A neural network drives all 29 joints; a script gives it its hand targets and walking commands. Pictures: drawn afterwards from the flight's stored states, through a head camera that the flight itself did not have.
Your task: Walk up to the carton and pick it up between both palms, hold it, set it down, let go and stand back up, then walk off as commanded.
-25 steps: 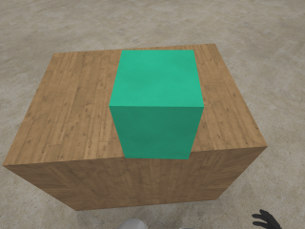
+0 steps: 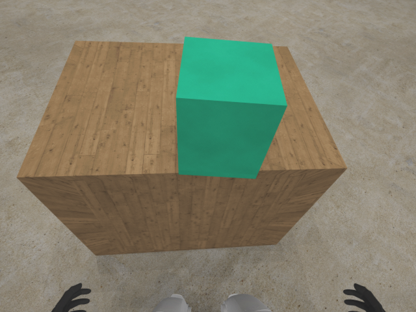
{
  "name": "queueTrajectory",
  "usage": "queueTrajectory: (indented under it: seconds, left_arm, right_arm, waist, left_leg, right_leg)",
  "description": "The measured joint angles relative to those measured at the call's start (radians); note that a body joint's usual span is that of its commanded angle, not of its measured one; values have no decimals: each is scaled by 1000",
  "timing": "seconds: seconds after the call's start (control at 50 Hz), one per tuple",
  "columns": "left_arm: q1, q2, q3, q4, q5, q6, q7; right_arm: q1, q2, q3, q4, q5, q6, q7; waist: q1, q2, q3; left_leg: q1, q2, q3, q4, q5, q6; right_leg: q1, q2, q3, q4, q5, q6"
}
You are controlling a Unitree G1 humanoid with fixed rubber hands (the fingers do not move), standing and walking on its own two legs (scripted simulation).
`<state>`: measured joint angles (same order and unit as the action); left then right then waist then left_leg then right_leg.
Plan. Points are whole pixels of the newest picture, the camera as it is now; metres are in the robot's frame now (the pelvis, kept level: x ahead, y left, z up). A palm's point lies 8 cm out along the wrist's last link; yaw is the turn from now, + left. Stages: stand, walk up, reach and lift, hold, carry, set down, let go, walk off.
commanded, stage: walk off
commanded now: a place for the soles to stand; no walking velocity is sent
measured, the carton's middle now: (222, 112) +0.55 -0.02 +0.04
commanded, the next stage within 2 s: stand in 1.96 s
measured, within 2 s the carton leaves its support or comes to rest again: neither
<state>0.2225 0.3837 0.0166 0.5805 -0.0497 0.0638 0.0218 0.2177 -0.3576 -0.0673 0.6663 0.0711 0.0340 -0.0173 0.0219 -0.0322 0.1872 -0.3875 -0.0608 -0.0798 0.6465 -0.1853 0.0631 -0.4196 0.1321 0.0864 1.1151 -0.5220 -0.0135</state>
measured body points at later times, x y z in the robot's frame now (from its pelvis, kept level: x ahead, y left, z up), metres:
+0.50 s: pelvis -0.17 -0.04 -0.03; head -0.12 -0.04 +0.41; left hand -0.03 +0.27 -0.12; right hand -0.05 -0.35 -0.13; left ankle -0.18 +0.09 -0.67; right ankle -0.03 -0.15 -0.72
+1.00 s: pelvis -0.30 -0.05 -0.02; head -0.24 -0.04 +0.42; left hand -0.20 +0.25 -0.13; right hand -0.21 -0.37 -0.11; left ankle -0.18 +0.08 -0.71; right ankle -0.30 -0.17 -0.73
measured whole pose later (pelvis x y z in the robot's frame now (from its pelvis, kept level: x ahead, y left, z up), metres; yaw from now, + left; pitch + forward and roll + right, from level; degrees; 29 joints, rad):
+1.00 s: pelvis -0.30 -0.05 -0.02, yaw -2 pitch -7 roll +0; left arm 0.29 0.39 0.05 0.62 -0.05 0.05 -0.01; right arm 0.24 -0.39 -0.07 0.68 0.07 0.03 -0.01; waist 0.00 -0.03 0.28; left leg -0.42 -0.05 -0.14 0.81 -0.35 0.01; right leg -0.23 0.08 0.12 0.79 -0.47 -0.01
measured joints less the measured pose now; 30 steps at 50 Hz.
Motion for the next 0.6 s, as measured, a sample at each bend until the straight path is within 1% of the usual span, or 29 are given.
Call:
queueTrajectory:
  seconds: [0.08, 0.12, 0.18, 0.2, 0.22, 0.24, 0.26, 0.3, 0.34, 0.4, 0.44, 0.48, 0.54, 0.56, 0.58, 0.6]
  left_arm:
    - [29, 4, 0, 6, 0, 0, -7]
    - [50, 4, 0, 8, 0, 0, -14]
    - [87, 4, 4, 11, 0, 0, -23]
    - [98, 5, 8, 11, 0, -1, -24]
    - [103, 4, 10, 13, 0, -1, -24]
    - [107, 2, 9, 17, 1, -1, -27]
    - [115, 1, 10, 21, 1, -1, -29]
    - [122, 1, 10, 21, 1, 1, -22]
    - [105, 1, 14, 21, 1, 1, -14]
    - [47, 1, 16, 20, 1, 1, -9]
    - [1, 1, 16, 20, 1, -1, -9]
    - [-40, 0, 16, 20, 1, -3, -11]
    - [-86, 0, 16, 21, 1, -2, -16]
    - [-98, 0, 17, 21, 1, -1, -16]
    - [-109, 0, 17, 22, 1, 4, -15]
    - [-108, -1, 17, 22, 1, 9, -14]
  right_arm:
    - [0, 0, 0, 0, 0, 0, 0]
    - [0, 0, 0, 0, 0, 0, 0]
    - [0, 0, 0, 0, 0, 0, 0]
    - [-1, -1, 0, 0, 0, 1, 0]
    - [-6, -2, 0, 1, 0, 5, 0]
    - [-7, -2, 0, 3, 0, 12, 0]
    - [-7, -2, 0, 10, 0, 21, 0]
    - [1, -5, 0, 15, 0, 30, 0]
    - [9, -11, 0, 15, 0, 31, 0]
    - [12, -25, 0, 14, 0, 31, 0]
    - [13, -33, 0, 14, 0, 31, 0]
    - [14, -36, 0, 14, 0, 31, 0]
    - [15, -37, 0, 13, 0, 31, 3]
    - [15, -36, 0, 14, 0, 31, 5]
    - [15, -35, 0, 14, 0, 30, 9]
    - [18, -35, 0, 15, 0, 30, 11]
  waist:
    - [0, 0, 1]
    - [1, -1, 0]
    - [2, -1, 0]
    - [4, -1, 1]
    - [7, 2, 22]
    - [8, 7, 42]
    - [9, 9, 49]
    - [8, 10, 53]
    - [7, 10, 54]
    - [6, 11, 54]
    - [4, 12, 53]
    - [-1, 12, 52]
    - [-13, 13, 51]
    - [-19, 10, 55]
    - [-19, 2, 75]
    - [-21, 5, 86]
  left_leg:
    - [-15, 3, 1, 0, 30, 0]
    - [-22, 3, 3, 0, 45, -2]
    - [-37, 3, 7, 11, 59, -16]
    - [-58, 2, 8, 43, 34, -20]
    - [-73, -3, 3, 98, -56, -20]
    - [-82, -22, -22, 171, -150, -20]
    - [-94, -44, -45, 264, -202, -20]
    - [-104, -85, -61, 454, -221, -20]
    - [-104, -103, -62, 601, -222, -20]
    - [-102, -104, -64, 702, -223, -21]
    - [-89, -104, -64, 691, -240, -21]
    - [-57, -103, -65, 612, -286, -21]
    - [28, -85, -59, 359, -358, -21]
    - [49, -81, -55, 276, -335, -22]
    - [50, -84, -45, 268, -297, -23]
    - [51, -77, -39, 272, -274, -23]
  right_leg:
    - [2, -4, 0, 0, 0, 0]
    - [23, -18, 1, -41, 1, 0]
    - [99, -52, 2, -207, 20, 0]
    - [126, -66, 2, -284, 27, 0]
    - [126, -67, -2, -288, 91, 0]
    - [126, -65, -8, -273, 124, -2]
    - [126, -66, -10, -270, 143, -4]
    - [124, -74, -10, -276, 166, -7]
    - [101, -80, -11, -282, 191, -7]
    - [26, -89, -11, -283, 234, -7]
    - [-25, -99, -12, -283, 262, -7]
    - [-69, -109, -12, -284, 287, -7]
    - [-119, -119, -15, -289, 326, 3]
    - [-133, -123, -16, -289, 336, 8]
    - [-133, -127, -10, -278, 297, 8]
    - [-133, -113, -6, -248, 196, 8]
